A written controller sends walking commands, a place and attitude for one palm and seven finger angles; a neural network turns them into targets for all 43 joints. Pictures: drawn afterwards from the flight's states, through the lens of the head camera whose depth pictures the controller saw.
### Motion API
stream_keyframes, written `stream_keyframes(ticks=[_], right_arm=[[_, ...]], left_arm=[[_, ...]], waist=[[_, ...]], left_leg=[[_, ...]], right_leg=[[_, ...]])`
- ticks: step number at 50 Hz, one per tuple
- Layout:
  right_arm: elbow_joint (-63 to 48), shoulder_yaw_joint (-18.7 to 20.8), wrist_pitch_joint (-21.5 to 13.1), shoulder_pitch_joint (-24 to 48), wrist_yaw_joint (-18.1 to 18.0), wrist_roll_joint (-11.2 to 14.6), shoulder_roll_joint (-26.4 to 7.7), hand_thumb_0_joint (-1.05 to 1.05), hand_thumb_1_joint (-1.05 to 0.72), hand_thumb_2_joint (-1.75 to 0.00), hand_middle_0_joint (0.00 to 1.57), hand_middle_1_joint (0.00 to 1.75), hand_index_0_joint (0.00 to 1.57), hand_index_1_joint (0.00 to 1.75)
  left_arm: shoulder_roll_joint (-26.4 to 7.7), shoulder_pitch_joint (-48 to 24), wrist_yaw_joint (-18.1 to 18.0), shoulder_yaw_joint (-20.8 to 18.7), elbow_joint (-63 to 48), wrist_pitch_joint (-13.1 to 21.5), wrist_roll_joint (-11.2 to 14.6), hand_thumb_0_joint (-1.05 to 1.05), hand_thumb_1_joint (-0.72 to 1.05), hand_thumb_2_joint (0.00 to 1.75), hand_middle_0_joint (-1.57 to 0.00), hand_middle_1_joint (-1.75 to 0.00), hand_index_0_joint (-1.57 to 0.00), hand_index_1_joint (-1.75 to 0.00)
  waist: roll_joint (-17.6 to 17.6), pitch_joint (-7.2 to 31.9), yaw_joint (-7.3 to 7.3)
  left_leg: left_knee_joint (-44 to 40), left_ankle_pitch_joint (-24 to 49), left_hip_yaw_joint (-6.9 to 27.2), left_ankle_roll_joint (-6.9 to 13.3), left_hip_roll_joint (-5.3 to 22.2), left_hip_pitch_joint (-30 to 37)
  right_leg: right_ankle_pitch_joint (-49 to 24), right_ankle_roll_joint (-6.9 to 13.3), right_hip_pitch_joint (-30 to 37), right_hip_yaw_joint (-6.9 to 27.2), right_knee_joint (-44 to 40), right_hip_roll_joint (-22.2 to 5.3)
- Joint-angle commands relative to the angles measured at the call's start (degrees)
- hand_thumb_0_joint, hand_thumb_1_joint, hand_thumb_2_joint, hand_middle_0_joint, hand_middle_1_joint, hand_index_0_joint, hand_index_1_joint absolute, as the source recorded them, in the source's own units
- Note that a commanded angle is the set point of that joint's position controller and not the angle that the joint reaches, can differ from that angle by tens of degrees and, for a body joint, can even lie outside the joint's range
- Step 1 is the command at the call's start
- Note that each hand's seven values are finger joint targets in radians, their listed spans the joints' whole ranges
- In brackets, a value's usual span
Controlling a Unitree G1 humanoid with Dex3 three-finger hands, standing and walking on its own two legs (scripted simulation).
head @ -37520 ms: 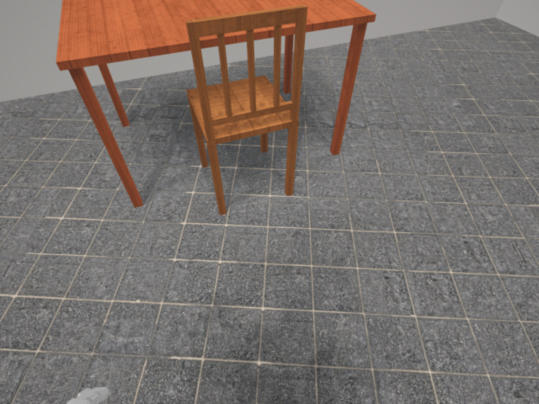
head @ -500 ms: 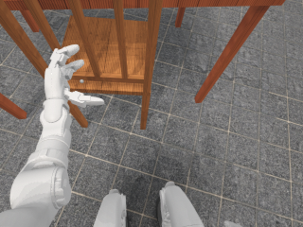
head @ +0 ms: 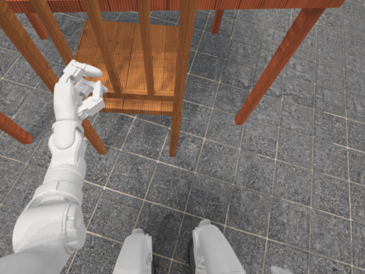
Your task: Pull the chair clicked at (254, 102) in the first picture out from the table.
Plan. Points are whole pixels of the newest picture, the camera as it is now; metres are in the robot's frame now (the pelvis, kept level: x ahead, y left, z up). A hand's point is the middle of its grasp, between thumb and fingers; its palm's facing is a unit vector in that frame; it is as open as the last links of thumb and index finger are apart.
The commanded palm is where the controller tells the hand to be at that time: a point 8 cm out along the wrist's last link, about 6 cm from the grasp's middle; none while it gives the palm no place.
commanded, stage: hook a spindle and tug to test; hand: left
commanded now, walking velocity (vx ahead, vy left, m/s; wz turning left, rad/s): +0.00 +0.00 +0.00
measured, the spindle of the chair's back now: (106, 52) +0.60 +0.14 +0.04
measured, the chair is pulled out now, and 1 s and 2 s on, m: -0.08 -0.08 -0.08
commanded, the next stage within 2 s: open the thumb and straighten the fingers in 0.58 s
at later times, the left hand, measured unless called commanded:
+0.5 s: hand (99, 113) +0.45 +0.15 +0.02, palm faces +0.04 -1.00 -0.03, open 4.4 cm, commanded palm +0.42 +0.20 +0.02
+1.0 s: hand (97, 115) +0.45 +0.15 +0.02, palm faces +0.05 -1.00 -0.06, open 10.0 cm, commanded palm +0.42 +0.21 +0.02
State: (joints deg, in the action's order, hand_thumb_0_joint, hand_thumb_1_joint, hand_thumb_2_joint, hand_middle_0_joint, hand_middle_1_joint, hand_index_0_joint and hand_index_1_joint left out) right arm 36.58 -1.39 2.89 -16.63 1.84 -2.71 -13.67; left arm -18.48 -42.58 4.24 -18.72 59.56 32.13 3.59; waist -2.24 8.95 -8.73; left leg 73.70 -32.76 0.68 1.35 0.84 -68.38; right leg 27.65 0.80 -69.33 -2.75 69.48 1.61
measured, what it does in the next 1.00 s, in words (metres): stands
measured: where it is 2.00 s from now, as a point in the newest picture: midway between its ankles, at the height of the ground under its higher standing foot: outside the picture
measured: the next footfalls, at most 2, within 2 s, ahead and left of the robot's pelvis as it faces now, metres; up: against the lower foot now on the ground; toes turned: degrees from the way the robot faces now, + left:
none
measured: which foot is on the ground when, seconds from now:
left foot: down 0.00-1.00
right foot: down 0.00-1.00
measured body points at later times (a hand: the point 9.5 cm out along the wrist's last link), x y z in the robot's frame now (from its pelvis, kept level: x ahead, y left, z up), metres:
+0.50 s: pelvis +0.00 +0.00 +0.01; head +0.14 +0.02 +0.44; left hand +0.44 +0.20 +0.03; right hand +0.08 -0.25 -0.12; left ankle +0.01 +0.10 -0.62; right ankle +0.04 -0.12 -0.62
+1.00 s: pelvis +0.00 +0.00 +0.00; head +0.14 +0.01 +0.43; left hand +0.44 +0.21 +0.03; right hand +0.08 -0.25 -0.12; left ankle +0.01 +0.10 -0.62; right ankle +0.04 -0.12 -0.62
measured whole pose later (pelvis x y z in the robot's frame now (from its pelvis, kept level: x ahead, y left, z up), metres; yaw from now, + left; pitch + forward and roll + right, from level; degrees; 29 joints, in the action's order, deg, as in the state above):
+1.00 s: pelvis +0.00 +0.00 +0.00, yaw +0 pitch +26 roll -2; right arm 36.2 -1.0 1.0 -15.4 1.1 -1.9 -13.6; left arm -15.3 -33.7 3.7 -15.2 51.2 30.4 4.0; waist -2.1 9.4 -6.6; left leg 72.9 -32.6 0.6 1.3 0.5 -66.1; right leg 27.8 0.8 -67.2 -2.6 69.1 1.3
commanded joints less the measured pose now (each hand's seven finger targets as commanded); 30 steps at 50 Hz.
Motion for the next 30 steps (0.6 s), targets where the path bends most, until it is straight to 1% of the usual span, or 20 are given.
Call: stream_keyframes(ticks=[1,2,3,6,8,9,10,13,14,15,17,18,20,22,23,25,26,28,29,30], right_arm=[[-3.74,3.53,-0.85,-8.13,-0.34,0.26,-9.39,0.0,-0.9,-0.9,0.2,0.3,0.2,0.3],[-4.06,3.51,-0.86,-8.1,-0.24,0.3,-9.31,0.0,-0.9,-0.9,0.2,0.3,0.2,0.3],[-4.01,3.5,-0.92,-7.8,-0.25,0.33,-9.29,0.0,-0.9,-0.9,0.2,0.3,0.2,0.3],[-4.08,3.43,-1.07,-7.57,-0.42,0.35,-9.2,0.0,-0.9,-0.9,0.2,0.3,0.2,0.3],[-4.32,3.48,-1.27,-7.34,-0.45,0.34,-9.13,0.0,-0.9,-0.9,0.2,0.3,0.2,0.3],[-4.36,3.5,-1.43,-7.37,-0.46,0.33,-8.98,0.0,-0.9,-0.9,0.2,0.3,0.2,0.3],[-4.21,3.57,-1.58,-7.09,-0.45,0.42,-9.09,0.0,-0.9,-0.9,0.2,0.3,0.2,0.3],[-4.07,3.6,-1.77,-6.83,-0.56,0.48,-9.18,0.0,-0.9,-0.9,0.2,0.3,0.2,0.3],[-4.24,3.61,-1.9,-6.93,-0.63,0.43,-9.31,0.0,-0.9,-0.9,0.2,0.3,0.2,0.3],[-4.52,3.72,-1.98,-6.61,-0.56,0.54,-9.16,0.0,-0.9,-0.9,0.2,0.3,0.2,0.3],[-4.5,3.86,-1.97,-6.39,-0.52,0.67,-9.05,0.0,-0.9,-0.9,0.2,0.3,0.2,0.3],[-4.66,3.93,-2.03,-6.22,-0.45,0.77,-8.81,0.0,-0.9,-0.9,0.2,0.3,0.2,0.3],[-4.43,3.97,-2.09,-6.01,-0.25,0.94,-8.76,0.0,-0.9,-0.9,0.2,0.3,0.2,0.3],[-4.67,4.0,-1.97,-5.84,-0.4,1.03,-9.07,0.0,-0.9,-0.9,0.2,0.3,0.2,0.3],[-4.69,3.88,-1.97,-5.59,-0.46,0.98,-8.83,0.0,-0.9,-0.9,0.2,0.3,0.2,0.3],[-4.96,3.93,-2.25,-5.4,-0.53,0.86,-8.73,0.0,-0.9,-0.9,0.2,0.3,0.2,0.3],[-4.98,3.93,-2.35,-5.23,-0.53,0.79,-8.58,0.0,-0.9,-0.9,0.2,0.3,0.2,0.3],[-5.03,3.73,-2.57,-4.67,-0.67,0.81,-8.45,0.0,-0.9,-0.9,0.2,0.3,0.2,0.3],[-4.85,3.64,-2.77,-4.88,-0.78,0.69,-8.64,0.0,-0.9,-0.9,0.2,0.3,0.2,0.3],[-4.78,3.6,-2.89,-4.67,-0.74,0.7,-8.55,0.0,-0.9,-0.9,0.2,0.3,0.2,0.3]], left_arm=[[-8.78,-18.67,0.14,0.05,-12.19,2.99,1.07,0.0,0.9,0.9,-0.5,-1.45,-0.5,-1.45],[-8.72,-17.74,0.06,-0.12,-12.86,2.82,1.05,0.0,0.9,0.9,-0.5,-1.45,-0.5,-1.45],[-8.9,-18.27,-0.11,-0.1,-13.87,2.88,1.28,0.0,0.9,0.9,-0.5,-1.45,-0.5,-1.45],[-9.99,-17.16,-0.5,-1.1,-14.58,3.32,1.27,0.0,0.9,0.9,-0.5,-1.45,-0.5,-1.45],[-9.64,-16.96,-0.57,-0.7,-15.83,3.78,1.01,0.0,0.9,0.9,-0.5,-1.45,-0.5,-1.45],[-8.07,-17.54,-0.49,0.83,-16.87,4.05,1.11,0.0,0.9,0.9,-0.5,-1.45,-0.5,-1.45],[-7.97,-16.5,-0.46,0.57,-16.46,4.09,1.17,0.0,0.9,0.9,-0.5,-1.45,-0.5,-1.45],[-7.79,-15.8,-0.34,0.79,-16.11,3.9,1.41,0.0,0.9,0.9,-0.5,-1.45,-0.5,-1.45],[-8.19,-15.89,-0.32,0.75,-17.92,4.18,1.52,0.0,0.9,0.9,-0.5,-1.45,-0.5,-1.45],[-7.59,-14.97,-0.22,1.16,-19.75,4.27,1.55,0.0,0.9,0.9,-0.5,-1.45,-0.5,-1.45],[-5.82,-12.75,-0.29,2.41,-20.11,3.72,1.94,0.0,0.9,0.9,-0.5,-1.45,-0.5,-1.45],[-4.52,-11.45,-0.37,3.35,-20.66,3.39,2.0,0.0,0.9,0.9,-0.5,-1.45,-0.5,-1.45],[-2.59,-10.15,-0.68,4.7,-20.18,2.73,2.13,0.0,0.9,0.9,-0.5,-1.45,-0.5,-1.45],[-4.34,-9.21,-1.3,3.37,-19.81,2.31,1.83,0.0,0.9,0.9,-0.5,-1.45,-0.5,-1.45],[-3.76,-9.56,-1.6,3.67,-19.69,2.23,1.7,0.0,0.9,0.9,-0.5,-1.45,-0.5,-1.45],[-4.39,-10.03,-2.15,3.1,-22.12,2.98,1.5,0.0,0.9,0.9,-0.5,-1.45,-0.5,-1.45],[-4.23,-8.58,-2.37,2.58,-21.23,3.03,1.81,0.0,0.9,0.9,-0.5,-1.45,-0.5,-1.45],[-4.87,-9.61,-2.4,2.45,-21.08,3.58,1.51,0.0,0.9,0.9,-0.5,-1.45,-0.5,-1.45],[-5.71,-11.43,-2.28,2.49,-21.32,4.0,1.23,0.0,0.9,0.9,-0.5,-1.45,-0.5,-1.45],[-5.25,-11.34,-2.06,2.68,-20.9,4.17,1.17,0.0,0.9,0.9,-0.5,-1.45,-0.5,-1.45]], waist=[[-3.67,29.5,-0.55],[-3.71,29.96,-0.03],[-3.23,29.77,-0.34],[-2.9,28.77,-0.01],[-2.52,29.18,0.05],[-3.42,29.24,-0.41],[-4.45,29.22,-0.03],[-2.91,27.89,-0.15],[-4.05,29.27,0.14],[-6.49,31.52,0.81],[-4.02,30.61,0.64],[-5.05,30.3,0.85],[-3.99,28.39,0.56],[-1.35,27.19,0.68],[-1.77,26.23,0.7],[-3.15,28.17,1.19],[-1.49,27.6,1.27],[-0.88,26.01,1.15],[-2.9,25.68,0.73],[-2.78,26.05,0.97]], left_leg=[[-8.53,23.63,1.38,-0.68,-0.64,18.75],[-8.74,23.19,1.28,-0.68,-0.73,18.57],[-8.74,22.67,1.24,-0.59,-0.69,18.4],[-8.59,22.26,0.93,-0.52,-0.85,17.08],[-8.74,22.04,1.08,-0.58,-0.79,17.46],[-8.75,22.73,1.21,-0.66,-0.73,18.95],[-8.82,22.62,1.25,-0.9,-0.68,19.54],[-9.02,21.54,1.26,-0.75,-0.77,18.61],[-9.14,22.83,1.51,-0.96,-0.68,19.97],[-9.24,24.6,1.59,-1.34,-0.6,22.23],[-9.47,26.44,1.87,-1.59,-0.35,22.96],[-9.57,26.98,1.69,-1.63,-0.36,23.2],[-9.87,26.13,1.91,-1.69,-0.32,22.91],[-10.13,23.75,1.74,-1.36,-0.5,20.31],[-10.25,22.91,1.54,-1.26,-0.7,19.54],[-10.1,23.54,1.48,-1.4,-0.74,21.11],[-9.91,23.24,1.32,-1.27,-0.84,20.17],[-9.73,20.8,0.92,-0.99,-1.06,17.81],[-9.79,20.64,1.37,-1.17,-0.96,18.35],[-9.69,20.39,1.4,-1.16,-1.04,18.59]], right_leg=[[-17.21,0.53,18.84,1.34,-7.54,0.49],[-16.84,0.57,19.42,1.34,-7.67,0.51],[-16.7,0.51,19.68,1.45,-7.93,0.54],[-17.04,0.48,20.34,1.8,-7.81,0.46],[-16.76,0.5,20.38,1.7,-7.69,0.48],[-16.87,0.55,19.33,1.52,-7.6,0.5],[-16.22,0.61,18.47,1.38,-7.68,0.42],[-15.57,0.58,19.04,1.39,-8.11,0.52],[-16.11,0.76,18.9,1.23,-7.58,0.45],[-16.77,0.87,18.6,1.04,-7.22,0.41],[-17.64,0.84,18.71,0.55,-7.44,0.49],[-18.07,0.84,18.71,0.56,-7.59,0.49],[-17.07,0.83,17.72,0.14,-7.84,0.54],[-16.41,0.7,18.95,0.51,-8.08,0.46],[-16.09,0.69,19.02,0.58,-8.15,0.43],[-16.27,0.77,18.86,0.76,-7.84,0.28],[-16.59,0.7,19.71,0.81,-7.96,0.38],[-15.69,0.58,20.28,1.36,-8.24,0.28],[-14.87,0.75,18.64,1.18,-7.66,0.28],[-14.52,0.77,18.5,1.19,-7.62,0.28]])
